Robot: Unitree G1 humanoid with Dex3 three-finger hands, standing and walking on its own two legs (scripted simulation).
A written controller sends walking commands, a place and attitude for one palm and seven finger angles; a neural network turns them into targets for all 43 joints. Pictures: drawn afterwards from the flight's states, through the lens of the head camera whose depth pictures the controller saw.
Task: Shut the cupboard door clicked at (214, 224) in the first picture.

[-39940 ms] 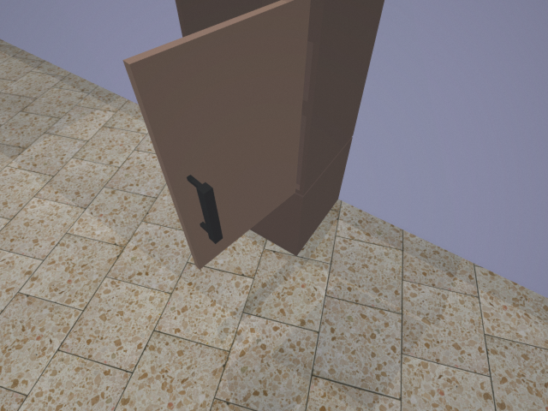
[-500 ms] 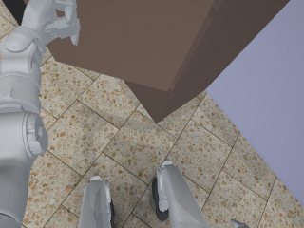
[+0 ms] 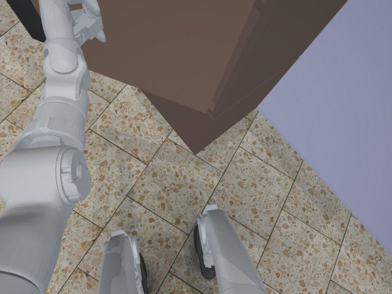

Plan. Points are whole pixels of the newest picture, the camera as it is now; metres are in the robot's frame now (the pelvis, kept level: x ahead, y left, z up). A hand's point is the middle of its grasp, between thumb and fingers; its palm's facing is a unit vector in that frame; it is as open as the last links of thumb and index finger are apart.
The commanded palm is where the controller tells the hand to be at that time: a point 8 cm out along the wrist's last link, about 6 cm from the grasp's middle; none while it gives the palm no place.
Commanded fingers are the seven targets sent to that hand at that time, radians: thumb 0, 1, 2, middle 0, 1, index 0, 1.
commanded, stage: pull the fist back off the door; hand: left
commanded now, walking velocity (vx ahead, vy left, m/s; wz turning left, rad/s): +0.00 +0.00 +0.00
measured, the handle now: out of the picture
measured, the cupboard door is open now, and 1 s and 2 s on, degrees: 32 32 32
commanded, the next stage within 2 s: draw the hand back to the body in 0.58 s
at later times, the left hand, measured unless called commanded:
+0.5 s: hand (100, 63) +0.51 +0.07 +0.07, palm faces +0.02 -1.00 -0.01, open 3.1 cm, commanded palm +0.48 +0.12 +0.08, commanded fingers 0.00 0.90 0.90 -1.30 -1.50 -1.30 -1.50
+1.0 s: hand (52, 87) +0.43 +0.12 +0.14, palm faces +0.06 -1.00 -0.04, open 3.1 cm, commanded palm +0.39 +0.17 +0.15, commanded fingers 0.00 0.90 0.90 -1.30 -1.50 -1.30 -1.50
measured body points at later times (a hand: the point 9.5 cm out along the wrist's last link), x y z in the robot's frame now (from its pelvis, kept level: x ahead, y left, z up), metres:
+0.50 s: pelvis +0.03 -0.01 +0.04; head +0.18 +0.00 +0.47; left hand +0.50 +0.13 +0.08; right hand +0.09 -0.28 -0.08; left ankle +0.03 +0.13 -0.57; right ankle +0.08 -0.14 -0.57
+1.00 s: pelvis +0.03 -0.01 +0.09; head +0.13 -0.03 +0.53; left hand +0.42 +0.17 +0.14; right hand +0.11 -0.25 -0.04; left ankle +0.03 +0.13 -0.57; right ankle +0.08 -0.14 -0.57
